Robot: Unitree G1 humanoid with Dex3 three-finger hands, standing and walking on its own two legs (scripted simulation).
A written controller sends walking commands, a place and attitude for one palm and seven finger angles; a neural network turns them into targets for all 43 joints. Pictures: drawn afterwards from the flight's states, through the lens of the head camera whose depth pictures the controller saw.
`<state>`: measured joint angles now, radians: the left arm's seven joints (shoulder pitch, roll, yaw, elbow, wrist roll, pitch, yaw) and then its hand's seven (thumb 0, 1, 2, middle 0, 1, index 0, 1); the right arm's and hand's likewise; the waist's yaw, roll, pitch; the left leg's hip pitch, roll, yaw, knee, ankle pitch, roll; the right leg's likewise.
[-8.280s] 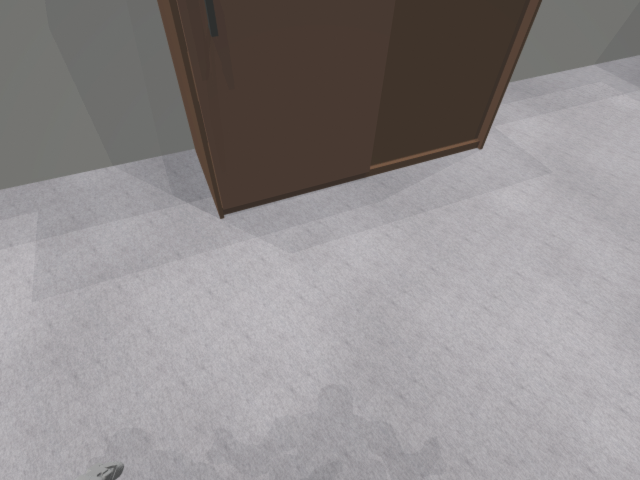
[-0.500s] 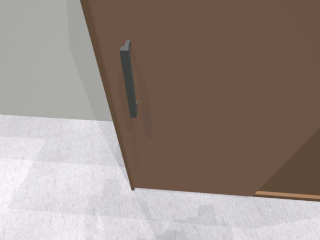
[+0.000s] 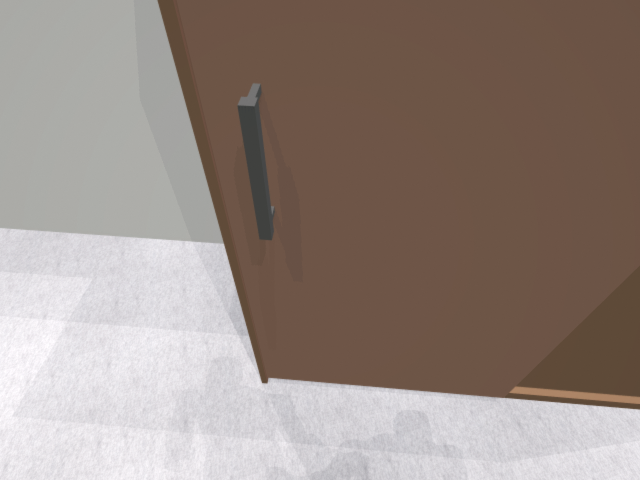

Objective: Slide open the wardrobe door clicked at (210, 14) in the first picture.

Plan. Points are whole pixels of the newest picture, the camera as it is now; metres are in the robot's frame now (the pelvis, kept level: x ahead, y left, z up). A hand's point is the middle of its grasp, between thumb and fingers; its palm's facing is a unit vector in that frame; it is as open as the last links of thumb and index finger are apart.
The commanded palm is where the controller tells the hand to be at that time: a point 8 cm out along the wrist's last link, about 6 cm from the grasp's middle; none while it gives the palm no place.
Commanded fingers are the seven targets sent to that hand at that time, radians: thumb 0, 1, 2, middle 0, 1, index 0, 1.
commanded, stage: look again from close up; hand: left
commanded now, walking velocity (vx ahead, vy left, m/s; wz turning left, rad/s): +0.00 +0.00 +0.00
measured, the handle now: (261, 169) +0.49 +0.12 +0.13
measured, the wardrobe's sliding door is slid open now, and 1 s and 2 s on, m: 0.00 0.00 0.00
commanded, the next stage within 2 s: raise the hand with hooked fingers in 0.08 s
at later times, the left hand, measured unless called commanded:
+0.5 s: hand (159, 446) +0.17 +0.20 -0.03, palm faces -0.07 -1.00 -0.05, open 8.1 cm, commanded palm +0.12 +0.27 -0.03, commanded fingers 0.00 0.50 0.73 -0.23 -0.56 -0.23 -0.56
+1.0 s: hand (93, 413) +0.18 +0.27 +0.02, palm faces +0.00 -1.00 -0.06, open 11.0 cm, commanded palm +0.15 +0.31 +0.04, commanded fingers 0.00 -0.08 0.48 -0.27 -0.93 -0.27 -0.93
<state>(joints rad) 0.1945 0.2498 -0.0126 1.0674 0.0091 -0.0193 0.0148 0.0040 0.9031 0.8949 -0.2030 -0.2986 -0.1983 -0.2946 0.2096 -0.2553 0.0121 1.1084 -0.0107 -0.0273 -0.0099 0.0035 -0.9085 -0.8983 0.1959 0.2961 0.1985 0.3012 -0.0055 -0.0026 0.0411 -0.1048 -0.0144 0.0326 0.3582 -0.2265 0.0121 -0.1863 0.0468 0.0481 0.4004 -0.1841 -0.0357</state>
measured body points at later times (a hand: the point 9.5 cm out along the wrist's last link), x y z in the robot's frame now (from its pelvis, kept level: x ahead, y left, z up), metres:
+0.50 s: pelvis -0.02 +0.00 -0.07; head +0.01 +0.00 +0.38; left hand +0.16 +0.26 -0.02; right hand +0.21 -0.24 -0.10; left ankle -0.02 +0.11 -0.74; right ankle +0.02 -0.10 -0.74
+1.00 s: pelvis -0.02 +0.03 -0.06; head +0.01 +0.03 +0.39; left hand +0.18 +0.32 +0.03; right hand +0.16 -0.19 -0.13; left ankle -0.02 +0.11 -0.74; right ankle +0.02 -0.09 -0.74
